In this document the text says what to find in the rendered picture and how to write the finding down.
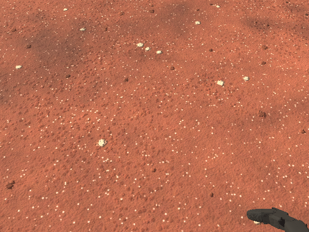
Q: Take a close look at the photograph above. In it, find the right robot hand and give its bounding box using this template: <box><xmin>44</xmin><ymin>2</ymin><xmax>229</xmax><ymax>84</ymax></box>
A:
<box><xmin>246</xmin><ymin>207</ymin><xmax>309</xmax><ymax>232</ymax></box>

